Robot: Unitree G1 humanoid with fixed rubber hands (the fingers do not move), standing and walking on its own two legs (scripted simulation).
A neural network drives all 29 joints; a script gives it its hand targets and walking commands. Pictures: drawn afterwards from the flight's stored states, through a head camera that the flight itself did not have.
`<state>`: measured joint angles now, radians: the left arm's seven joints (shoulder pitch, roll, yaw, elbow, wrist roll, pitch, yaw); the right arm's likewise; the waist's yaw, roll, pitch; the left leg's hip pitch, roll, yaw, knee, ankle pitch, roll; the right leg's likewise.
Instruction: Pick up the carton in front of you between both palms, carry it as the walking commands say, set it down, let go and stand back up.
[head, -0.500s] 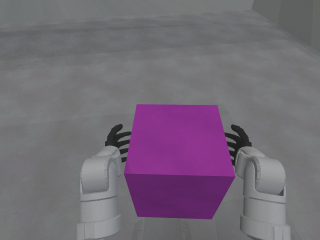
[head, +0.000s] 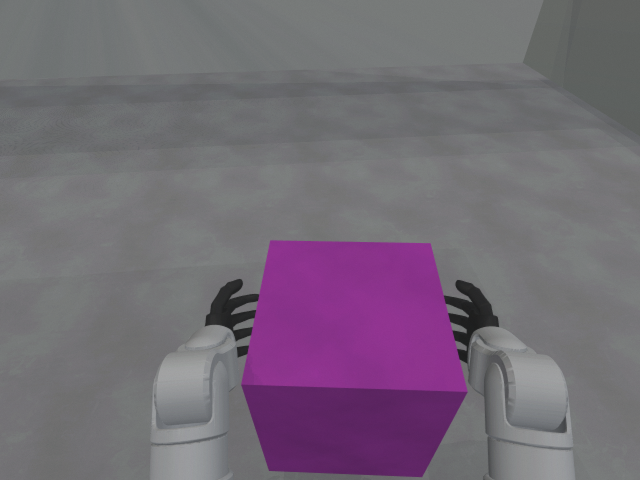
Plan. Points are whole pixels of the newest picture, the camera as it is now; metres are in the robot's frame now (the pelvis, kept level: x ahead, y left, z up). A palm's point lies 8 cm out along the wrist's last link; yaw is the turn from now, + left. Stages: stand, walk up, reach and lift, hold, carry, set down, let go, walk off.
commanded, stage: carry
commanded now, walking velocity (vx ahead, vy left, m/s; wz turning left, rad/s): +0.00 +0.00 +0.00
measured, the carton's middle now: (347, 360) +0.28 +0.01 +0.02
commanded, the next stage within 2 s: none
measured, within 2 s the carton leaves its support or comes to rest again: neither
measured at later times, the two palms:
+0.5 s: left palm (247, 323) +0.28 +0.13 +0.09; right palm (496, 339) +0.28 -0.17 +0.09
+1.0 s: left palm (249, 358) +0.24 +0.12 +0.08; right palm (513, 377) +0.23 -0.18 +0.08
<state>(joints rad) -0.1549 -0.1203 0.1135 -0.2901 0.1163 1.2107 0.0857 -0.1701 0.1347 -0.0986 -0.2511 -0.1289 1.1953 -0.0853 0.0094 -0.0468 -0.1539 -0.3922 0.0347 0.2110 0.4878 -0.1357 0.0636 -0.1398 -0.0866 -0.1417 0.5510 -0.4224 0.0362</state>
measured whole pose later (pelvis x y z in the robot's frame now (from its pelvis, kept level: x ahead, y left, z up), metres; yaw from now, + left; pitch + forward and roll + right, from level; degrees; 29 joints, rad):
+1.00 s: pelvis -0.02 -0.02 +0.00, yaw -2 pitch +1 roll +0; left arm -0.17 -0.13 0.12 -0.17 0.15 1.17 0.07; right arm -0.18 0.14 -0.13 -0.15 -0.15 1.17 -0.07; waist 0.00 0.00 -0.13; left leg -0.41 0.10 0.22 0.52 -0.12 0.03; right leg -0.15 -0.03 -0.12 0.55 -0.41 -0.01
